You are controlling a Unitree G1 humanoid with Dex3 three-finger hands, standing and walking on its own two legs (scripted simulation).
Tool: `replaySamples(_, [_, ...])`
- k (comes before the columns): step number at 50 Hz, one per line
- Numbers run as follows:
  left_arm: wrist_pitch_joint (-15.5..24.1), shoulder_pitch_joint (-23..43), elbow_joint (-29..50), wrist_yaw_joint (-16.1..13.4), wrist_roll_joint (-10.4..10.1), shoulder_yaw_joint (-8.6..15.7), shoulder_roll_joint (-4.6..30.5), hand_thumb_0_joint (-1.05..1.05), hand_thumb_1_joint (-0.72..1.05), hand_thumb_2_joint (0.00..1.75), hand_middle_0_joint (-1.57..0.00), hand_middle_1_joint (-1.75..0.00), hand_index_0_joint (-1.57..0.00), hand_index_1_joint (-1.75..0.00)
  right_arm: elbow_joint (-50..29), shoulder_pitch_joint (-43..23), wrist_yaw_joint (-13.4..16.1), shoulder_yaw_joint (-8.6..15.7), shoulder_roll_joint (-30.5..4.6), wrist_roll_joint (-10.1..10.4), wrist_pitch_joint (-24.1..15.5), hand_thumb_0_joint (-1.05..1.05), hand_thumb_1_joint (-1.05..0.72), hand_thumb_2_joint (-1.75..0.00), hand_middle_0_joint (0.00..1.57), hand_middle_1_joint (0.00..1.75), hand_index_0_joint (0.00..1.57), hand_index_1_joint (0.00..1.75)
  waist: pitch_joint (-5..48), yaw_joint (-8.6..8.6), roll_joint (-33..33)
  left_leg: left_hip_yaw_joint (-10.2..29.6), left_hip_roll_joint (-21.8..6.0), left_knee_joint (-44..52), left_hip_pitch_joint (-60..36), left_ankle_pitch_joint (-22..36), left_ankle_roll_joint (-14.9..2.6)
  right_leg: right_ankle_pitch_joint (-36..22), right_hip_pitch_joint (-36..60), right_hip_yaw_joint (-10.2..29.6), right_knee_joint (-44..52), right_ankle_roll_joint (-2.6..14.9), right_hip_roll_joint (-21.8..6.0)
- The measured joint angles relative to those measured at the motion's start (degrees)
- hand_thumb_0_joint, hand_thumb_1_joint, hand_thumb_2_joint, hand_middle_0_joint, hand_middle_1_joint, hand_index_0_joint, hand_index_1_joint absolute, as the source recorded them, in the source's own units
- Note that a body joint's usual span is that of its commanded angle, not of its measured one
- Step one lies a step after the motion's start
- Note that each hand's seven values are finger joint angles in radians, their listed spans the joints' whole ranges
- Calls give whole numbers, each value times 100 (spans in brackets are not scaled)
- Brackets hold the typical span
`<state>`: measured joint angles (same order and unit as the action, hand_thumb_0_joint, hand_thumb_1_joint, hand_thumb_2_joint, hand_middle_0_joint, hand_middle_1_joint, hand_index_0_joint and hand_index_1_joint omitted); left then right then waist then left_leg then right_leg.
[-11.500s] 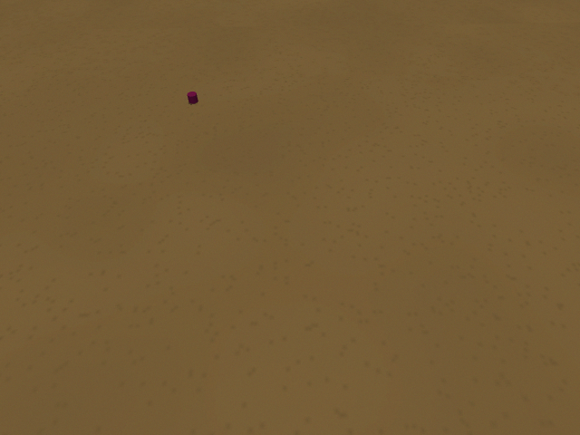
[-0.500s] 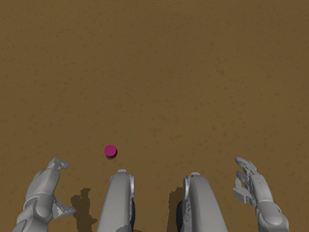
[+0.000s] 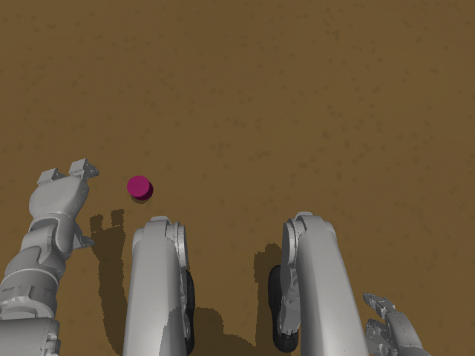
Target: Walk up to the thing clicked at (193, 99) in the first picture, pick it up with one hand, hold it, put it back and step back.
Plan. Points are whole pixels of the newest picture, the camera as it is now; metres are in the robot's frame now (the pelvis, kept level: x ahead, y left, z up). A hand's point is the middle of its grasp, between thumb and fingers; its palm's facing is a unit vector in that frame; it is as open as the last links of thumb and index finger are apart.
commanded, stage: rise first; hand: left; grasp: from above
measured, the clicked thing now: (140, 188) +0.44 +0.25 -0.38
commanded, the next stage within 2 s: approach in 1.30 s
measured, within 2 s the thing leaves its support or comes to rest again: neither
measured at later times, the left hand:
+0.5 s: hand (97, 202) +0.37 +0.29 -0.22, palm faces -0.46 -0.08 -0.89, open 14.1 cm
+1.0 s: hand (108, 197) +0.39 +0.29 -0.25, palm faces -0.46 -0.07 -0.89, open 13.8 cm
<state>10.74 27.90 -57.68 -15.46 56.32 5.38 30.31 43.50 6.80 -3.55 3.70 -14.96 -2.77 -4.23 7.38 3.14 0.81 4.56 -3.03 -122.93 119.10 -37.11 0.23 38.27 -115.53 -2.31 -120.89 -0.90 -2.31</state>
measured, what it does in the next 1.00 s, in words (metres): lowers itself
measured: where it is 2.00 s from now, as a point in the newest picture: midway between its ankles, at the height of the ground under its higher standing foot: (233, 324)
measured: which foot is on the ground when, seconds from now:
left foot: down 0.00-1.00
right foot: down 0.00-1.00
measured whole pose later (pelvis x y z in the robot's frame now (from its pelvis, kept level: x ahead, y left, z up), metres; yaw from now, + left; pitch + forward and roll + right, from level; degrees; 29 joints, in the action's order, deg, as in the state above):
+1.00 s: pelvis +0.01 +0.00 -0.07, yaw -2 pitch +33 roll -6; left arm 13.4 39.7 -73.9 -26.8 71.5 5.9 33.9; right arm 45.7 5.7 -7.4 2.4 -15.0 -7.8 -4.5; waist 5.0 7.5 -1.1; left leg 6.5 -2.6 -136.6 131.4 -38.6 0.0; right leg 39.6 -126.8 -2.5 -133.6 -1.6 -1.6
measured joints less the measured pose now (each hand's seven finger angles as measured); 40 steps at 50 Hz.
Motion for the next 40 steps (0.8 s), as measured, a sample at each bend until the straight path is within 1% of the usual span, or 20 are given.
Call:
replaySamples(5, [134, 255, -312, -172, 359, -27, 131, 0, -53, 104, -10, -99, -8, -99, 55, 80, -57, -33, -33, -77, 48, 1, -89, -90, 20, 30, 20, 30, -28, 108, -45, 51, 11, -253, 236, 9, -13, -13, -197, -23, -215, -14, 7])
replaySamples(11, [239, 535, -705, -421, 776, -13, 218, 0, -54, 105, -10, -96, -8, -97, 92, 27, -130, -60, -86, -181, 45, 1, -90, -90, 20, 30, 20, 30, -55, 208, -92, 99, 26, -531, 490, 7, -29, -10, -410, -39, -457, -30, 14])
replaySamples(14, [254, 648, -839, -537, 941, -22, 242, 0, -54, 104, -10, -95, -8, -96, 93, -23, -163, -62, -95, -227, 50, 1, -90, -90, 20, 30, 20, 30, -69, 228, -108, 112, 32, -655, 601, 7, -37, -8, -510, -37, -572, -42, 18])
replaySamples(18, [251, 792, -1042, -663, 1104, -30, 270, 0, -53, 103, -10, -94, -9, -95, 97, -109, -205, -70, -72, -295, 32, 1, -90, -90, 20, 30, 20, 30, -95, 252, -132, 123, 34, -796, 731, 9, -45, -11, -634, -31, -708, -52, 27])
replaySamples(25, [263, 930, -1208, -822, 1319, -75, 299, 0, -51, 101, -12, -93, -10, -94, 107, -206, -255, -101, -9, -373, 5, 1, -90, -90, 20, 30, 20, 30, -144, 269, -157, 136, 42, -986, 907, -8, -35, 12, -814, -19, -906, -55, 35])
replaySamples(31, [294, 1027, -1324, -960, 1467, -55, 319, 0, -49, 99, -13, -93, -12, -93, 128, -228, -289, -132, 28, -427, 0, 1, -90, -90, 20, 30, 20, 30, -175, 291, -167, 155, 45, -1118, 1027, -44, -21, 47, -940, -19, -1042, -55, 44])
replaySamples(40, [239, 1139, -1502, -1089, 1487, 30, 331, 0, -48, 97, -14, -93, -13, -93, 178, -190, -333, -128, 38, -484, -15, 1, -90, -90, 20, 30, 20, 30, -233, 360, -183, 178, 43, -1269, 1130, -104, -15, 95, -1045, -20, -1182, -63, 63])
